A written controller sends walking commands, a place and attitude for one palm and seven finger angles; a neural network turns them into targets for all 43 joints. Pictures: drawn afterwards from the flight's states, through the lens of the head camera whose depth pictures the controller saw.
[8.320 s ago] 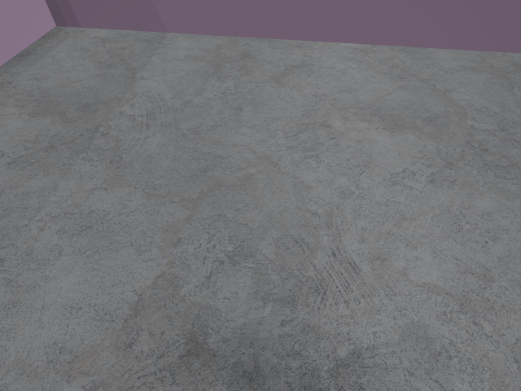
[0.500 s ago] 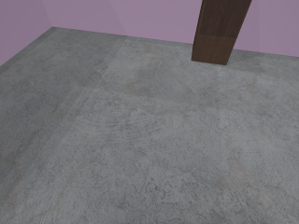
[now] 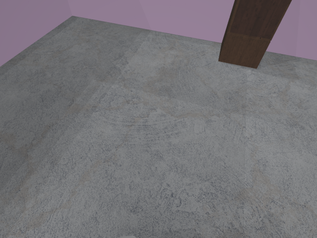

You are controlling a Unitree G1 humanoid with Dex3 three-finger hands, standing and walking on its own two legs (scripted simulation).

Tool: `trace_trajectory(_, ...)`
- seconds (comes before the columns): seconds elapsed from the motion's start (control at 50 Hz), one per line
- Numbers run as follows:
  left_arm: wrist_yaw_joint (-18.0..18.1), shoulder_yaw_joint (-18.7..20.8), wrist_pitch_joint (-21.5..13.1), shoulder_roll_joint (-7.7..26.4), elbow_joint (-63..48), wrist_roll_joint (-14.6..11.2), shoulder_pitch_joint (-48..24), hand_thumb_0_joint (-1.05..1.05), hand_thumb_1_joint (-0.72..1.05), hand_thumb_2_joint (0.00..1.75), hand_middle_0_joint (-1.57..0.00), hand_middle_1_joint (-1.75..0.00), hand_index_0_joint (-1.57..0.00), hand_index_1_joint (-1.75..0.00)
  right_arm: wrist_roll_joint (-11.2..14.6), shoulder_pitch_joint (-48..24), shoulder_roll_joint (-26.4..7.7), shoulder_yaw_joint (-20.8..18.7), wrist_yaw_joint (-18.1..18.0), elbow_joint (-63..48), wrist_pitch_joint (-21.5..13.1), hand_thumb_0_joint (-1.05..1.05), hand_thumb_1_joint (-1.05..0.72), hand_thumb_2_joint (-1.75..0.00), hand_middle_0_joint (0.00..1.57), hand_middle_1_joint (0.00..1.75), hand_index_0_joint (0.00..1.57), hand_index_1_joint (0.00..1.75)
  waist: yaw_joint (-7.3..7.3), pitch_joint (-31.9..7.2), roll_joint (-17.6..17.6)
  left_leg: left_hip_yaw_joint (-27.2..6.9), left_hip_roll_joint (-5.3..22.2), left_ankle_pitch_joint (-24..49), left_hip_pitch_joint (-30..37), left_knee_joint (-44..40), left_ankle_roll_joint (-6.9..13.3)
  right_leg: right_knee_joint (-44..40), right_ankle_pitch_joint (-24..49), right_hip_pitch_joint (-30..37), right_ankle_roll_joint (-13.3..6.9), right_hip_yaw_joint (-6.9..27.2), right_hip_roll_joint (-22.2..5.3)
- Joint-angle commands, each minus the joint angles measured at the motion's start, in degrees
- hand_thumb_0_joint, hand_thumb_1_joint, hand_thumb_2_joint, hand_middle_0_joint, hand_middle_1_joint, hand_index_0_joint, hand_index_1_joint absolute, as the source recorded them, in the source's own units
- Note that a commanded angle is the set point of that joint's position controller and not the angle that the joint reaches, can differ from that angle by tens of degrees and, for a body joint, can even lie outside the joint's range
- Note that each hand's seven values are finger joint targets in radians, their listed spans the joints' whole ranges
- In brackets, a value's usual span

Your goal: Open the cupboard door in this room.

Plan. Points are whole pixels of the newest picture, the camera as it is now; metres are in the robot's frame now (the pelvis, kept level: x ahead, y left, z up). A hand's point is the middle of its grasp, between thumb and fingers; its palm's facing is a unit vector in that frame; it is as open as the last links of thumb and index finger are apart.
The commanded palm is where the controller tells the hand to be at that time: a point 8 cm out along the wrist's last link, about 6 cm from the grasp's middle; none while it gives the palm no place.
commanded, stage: stand and wait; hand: left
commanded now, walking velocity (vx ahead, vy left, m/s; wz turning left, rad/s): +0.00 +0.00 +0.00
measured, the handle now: out of the picture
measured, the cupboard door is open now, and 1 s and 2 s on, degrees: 0 0 0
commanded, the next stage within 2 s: turn or walk to find it in 0.30 s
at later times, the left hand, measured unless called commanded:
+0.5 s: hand out of the picture +0.02 +0.16 -0.15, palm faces +0.12 -0.96 -0.24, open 7.4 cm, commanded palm none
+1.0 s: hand out of the picture -0.01 +0.22 -0.15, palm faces +0.33 -0.91 -0.26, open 7.4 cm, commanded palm none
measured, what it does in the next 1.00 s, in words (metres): steps on the spot, turning left: right foot, then left foot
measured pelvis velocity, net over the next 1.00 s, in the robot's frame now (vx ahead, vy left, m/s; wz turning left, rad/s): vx -0.02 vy -0.01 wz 0.32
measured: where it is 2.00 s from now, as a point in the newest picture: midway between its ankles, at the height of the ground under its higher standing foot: outside the picture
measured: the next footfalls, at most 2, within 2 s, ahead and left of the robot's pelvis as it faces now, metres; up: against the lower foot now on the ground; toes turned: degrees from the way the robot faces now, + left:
right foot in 0.38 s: +0.01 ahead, -0.15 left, +0.00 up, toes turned +1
left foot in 0.74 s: -0.01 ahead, +0.11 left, +0.00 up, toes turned +18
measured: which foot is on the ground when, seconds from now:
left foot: down 0.00-0.40, up 0.42-0.72, down 0.74-1.00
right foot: down 0.00-0.04, up 0.06-0.36, down 0.38-0.74, up 0.76-1.00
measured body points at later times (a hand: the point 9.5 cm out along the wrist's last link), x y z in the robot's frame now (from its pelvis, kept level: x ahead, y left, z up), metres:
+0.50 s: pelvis +0.00 -0.03 +0.01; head +0.01 -0.05 +0.46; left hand +0.01 +0.21 -0.13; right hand +0.05 -0.27 -0.15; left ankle +0.00 +0.10 -0.69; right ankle -0.03 -0.15 -0.73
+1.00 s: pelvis -0.02 -0.01 +0.01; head +0.02 +0.02 +0.46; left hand -0.03 +0.27 -0.13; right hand +0.14 -0.22 -0.13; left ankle -0.05 +0.09 -0.73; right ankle +0.00 -0.15 -0.67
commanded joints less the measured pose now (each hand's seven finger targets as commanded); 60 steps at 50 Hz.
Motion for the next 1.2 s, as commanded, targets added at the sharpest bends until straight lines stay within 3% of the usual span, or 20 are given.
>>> trace_trajectory(0.0, 0.6, 2.0, -0.7, 9.3, -4.8, 0.3, -0.4, 0.0, 0.9, 0.9, -0.2, -0.3, -0.2, -0.3, -0.2, 2.1, -6.3, -1.6, 0.4, -4.9, -1.3, 0.0, -0.9, -0.9, 0.2, 0.3, 0.2, 0.3, -0.6, -1.8, -1.5, -3.1, 6.2, 11.5, 4.7, -5.2, 1.2, -0.7, 17.1, -6.7, -3.9, 4.3, -12.8)
trace_trajectory(0.04, 1.0, 0.9, -0.1, 5.8, -5.8, -0.3, -0.9, 0.0, 0.9, 0.9, -0.2, -0.3, -0.2, -0.3, -0.7, 7.1, -11.6, -2.5, -0.5, -3.6, -2.1, 0.0, -0.9, -0.9, 0.2, 0.3, 0.2, 0.3, -2.55, -4.5, 17.8, -28.8, 17.3, 24.8, 10.0, -21.8, 8.1, 21.4, -12.7, -13.4, 1.8, 3.7, 1.5)
trace_trajectory(0.06, 1.1, 0.7, 0.1, 6.2, -5.7, -0.2, -1.2, 0.0, 0.9, 0.9, -0.2, -0.3, -0.2, -0.3, -0.4, 6.7, -12.3, -2.4, -1.1, -3.2, -2.2, 0.0, -0.9, -0.9, 0.2, 0.3, 0.2, 0.3, -1.89, -4.9, 14.0, -30.0, 19.0, 18.1, 10.3, -22.9, 10.2, 27.2, -14.2, -15.2, 1.2, 9.9, 0.1)
trace_trajectory(0.14, 0.1, 0.2, -0.5, 4.8, -4.1, 0.2, -0.7, 0.0, 0.9, 0.9, -0.2, -0.3, -0.2, -0.3, -0.4, 0.6, -9.5, -1.5, -1.2, -4.3, -2.6, 0.0, -0.9, -0.9, 0.2, 0.3, 0.2, 0.3, 0.29, -5.1, 5.8, -18.9, 13.6, 7.5, 7.9, -23.2, 10.5, 25.2, -5.9, -14.2, 1.4, 11.3, -0.7)
trace_trajectory(0.32, 0.4, -0.6, -1.4, 4.2, -1.1, -0.2, 4.7, 0.0, 0.9, 0.9, -0.2, -0.3, -0.2, -0.3, 0.4, 0.7, -8.9, -2.1, -0.6, -2.3, -2.3, 0.0, -0.9, -0.9, 0.2, 0.3, 0.2, 0.3, 1.43, -4.9, 5.3, -13.2, 8.2, 7.0, 4.4, -19.5, 5.8, -9.8, 7.7, 1.9, 2.0, 8.2, 1.0)
trace_trajectory(0.4, 0.8, 1.8, -2.0, 12.9, -3.9, 0.2, 2.0, 0.0, 0.9, 0.9, -0.2, -0.3, -0.2, -0.3, -0.1, -3.2, -5.1, -1.9, 0.2, -5.6, -0.6, 0.0, -0.9, -0.9, 0.2, 0.3, 0.2, 0.3, 2.7, 1.3, -18.1, -1.6, -0.8, -8.6, -5.6, 2.9, -0.9, -21.9, 4.6, -4.8, -7.7, 26.1, -18.3)
trace_trajectory(0.48, 0.7, 1.2, -2.2, 9.4, -5.1, 0.6, -0.9, 0.0, 0.9, 0.9, -0.2, -0.3, -0.2, -0.3, 0.2, -1.6, -4.9, -2.6, 0.6, -4.3, 0.0, 0.0, -0.9, -0.9, 0.2, 0.3, 0.2, 0.3, -0.26, 2.1, -8.3, -0.5, 0.6, -9.0, -8.2, 21.9, -1.4, -14.8, 29.6, -3.5, -8.3, 14.8, -15.3)
trace_trajectory(0.64, 0.8, 2.5, -1.8, 12.5, -4.0, 1.0, 4.7, 0.0, 0.9, 0.9, -0.2, -0.3, -0.2, -0.3, 0.6, -5.6, -4.6, -1.6, 0.7, -6.7, -0.8, 0.0, -0.9, -0.9, 0.2, 0.3, 0.2, 0.3, 2.65, -5.1, -11.5, 4.7, 0.0, -6.5, -1.9, 0.5, -2.0, -5.9, 43.7, 6.8, -7.0, 10.7, -15.2)
trace_trajectory(0.68, 0.7, 2.7, -1.5, 12.4, -4.4, 0.3, 2.9, 0.0, 0.9, 0.9, -0.2, -0.3, -0.2, -0.3, 0.4, -2.1, -6.2, -1.8, 0.8, -6.1, -1.4, 0.0, -0.9, -0.9, 0.2, 0.3, 0.2, 0.3, 0.26, -7.2, -9.6, 4.9, 0.6, 4.9, 7.3, -12.0, -1.3, -0.3, 38.1, 3.4, -3.3, 7.0, -13.6)
trace_trajectory(0.7, 0.4, 2.5, -1.2, 10.8, -5.5, -0.2, 3.6, 0.0, 0.9, 0.9, -0.2, -0.3, -0.2, -0.3, 0.0, -0.2, -10.1, -2.6, 0.7, -6.1, -1.9, 0.0, -0.9, -0.9, 0.2, 0.3, 0.2, 0.3, -0.6, -10.0, -0.1, -2.6, 7.0, 18.3, 17.2, -15.2, 1.3, 7.2, 26.4, -5.3, 0.1, 3.7, -10.2)
trace_trajectory(0.72, 0.1, 1.7, -0.9, 7.2, -7.4, -0.4, 3.8, 0.0, 0.9, 0.9, -0.2, -0.3, -0.2, -0.3, -0.2, 2.4, -15.4, -3.8, 0.6, -6.1, -2.1, 0.0, -0.9, -0.9, 0.2, 0.3, 0.2, 0.3, -1.5, -10.6, 15.8, -19.4, 20.6, 40.6, 24.1, -15.0, 8.7, 17.7, -6.9, -18.8, 3.9, 1.8, -3.3)
trace_trajectory(0.74, 0.5, 1.0, -0.4, 6.9, -8.3, 0.1, -0.1, 0.0, 0.9, 0.9, -0.2, -0.3, -0.2, -0.3, 0.0, 5.6, -16.1, -4.1, 0.0, -4.6, -1.8, 0.0, -0.9, -0.9, 0.2, 0.3, 0.2, 0.3, -3.82, -11.8, 16.0, -20.5, 22.7, 42.5, 21.4, -15.9, 12.9, 25.9, -16.3, -19.1, 3.7, 6.7, -2.0)
trace_trajectory(0.86, -0.5, 1.4, -0.2, 6.8, -7.2, -0.1, -2.2, 0.0, 0.9, 0.9, -0.2, -0.3, -0.2, -0.3, -0.3, -2.2, -12.2, -2.8, -0.7, -7.4, -2.1, 0.0, -0.9, -0.9, 0.2, 0.3, 0.2, 0.3, -0.35, -5.8, 6.6, -12.5, 13.7, 29.6, 13.4, -17.3, 10.2, 27.2, -4.0, -18.9, 4.1, 9.9, -1.8)
trace_trajectory(1.02, -0.3, 1.1, -0.3, 6.4, -10.3, -0.4, -4.3, 0.0, 0.9, 0.9, -0.2, -0.3, -0.2, -0.3, -0.7, -1.7, -13.3, -3.8, 0.0, -8.9, -1.4, 0.0, -0.9, -0.9, 0.2, 0.3, 0.2, 0.3, -1.12, -6.0, 8.8, -16.8, 12.5, 29.3, 11.3, -16.2, 10.3, 11.8, -3.7, -12.4, 3.9, 9.1, 0.9)
trace_trajectory(1.08, -0.1, 1.4, -1.0, 7.2, -9.6, -0.6, 0.3, 0.0, 0.9, 0.9, -0.2, -0.3, -0.2, -0.3, -0.5, -3.9, -13.2, -4.2, 0.2, -9.9, -1.0, 0.0, -0.9, -0.9, 0.2, 0.3, 0.2, 0.3, 1.35, -6.8, 8.0, -16.5, 10.1, 26.0, 6.8, -12.9, 8.1, -1.5, 4.2, -3.5, 3.6, 7.8, 1.9)
trace_trajectory(1.1, 0.0, 1.7, -1.4, 8.2, -9.3, -0.4, 1.9, 0.0, 0.9, 0.9, -0.2, -0.3, -0.2, -0.3, -0.2, -3.8, -12.4, -4.1, 0.4, -10.2, -1.0, 0.0, -0.9, -0.9, 0.2, 0.3, 0.2, 0.3, 2.14, -6.9, 5.5, -15.6, 8.1, 20.2, 2.4, -10.5, 6.0, -8.5, 10.2, 2.4, 3.4, 7.8, 0.9)
trace_trajectory(1.12, 0.3, 2.2, -2.0, 11.5, -9.4, 0.1, 3.1, 0.0, 0.9, 0.9, -0.2, -0.3, -0.2, -0.3, 0.4, -2.8, -9.6, -3.7, 0.7, -10.6, -1.0, 0.0, -0.9, -0.9, 0.2, 0.3, 0.2, 0.3, 2.6, -7.6, -2.6, -11.8, 3.8, 9.2, -4.9, -3.9, 2.7, -14.1, 11.5, 9.1, 1.5, 14.8, -6.5)
trace_trajectory(1.14, 0.6, 3.2, -2.3, 16.2, -10.0, 0.9, 3.2, 0.0, 0.9, 0.9, -0.2, -0.3, -0.2, -0.3, 0.3, -3.0, -6.1, -2.9, 0.9, -12.4, -1.1, 0.0, -0.9, -0.9, 0.2, 0.3, 0.2, 0.3, 2.87, -6.0, -18.0, -2.6, -4.4, -12.0, -13.6, 8.5, -1.2, -17.1, 17.0, 9.9, -5.0, 29.4, -20.7)
trace_trajectory(1.16, 0.7, 3.3, -2.1, 16.0, -10.5, 0.2, 3.3, 0.0, 0.9, 0.9, -0.2, -0.3, -0.2, -0.3, -0.3, -5.2, -8.7, -3.7, 0.6, -12.5, 0.0, 0.0, -0.9, -0.9, 0.2, 0.3, 0.2, 0.3, 4.12, -4.9, -17.2, -4.9, -2.4, -17.6, -11.6, 19.9, -1.1, -18.6, 18.2, 1.3, -8.9, 30.6, -24.8)
trace_trajectory(1.18, 0.8, 3.1, -2.0, 14.3, -11.1, 0.2, 0.2, 0.0, 0.9, 0.9, -0.2, -0.3, -0.2, -0.3, -0.3, -5.7, -8.8, -4.0, 0.8, -11.5, 0.6, 0.0, -0.9, -0.9, 0.2, 0.3, 0.2, 0.3, 2.55, -2.0, -13.4, -6.1, -1.5, -15.0, -11.5, 27.4, -0.8, -18.8, 15.2, -3.1, -9.5, 28.3, -21.9)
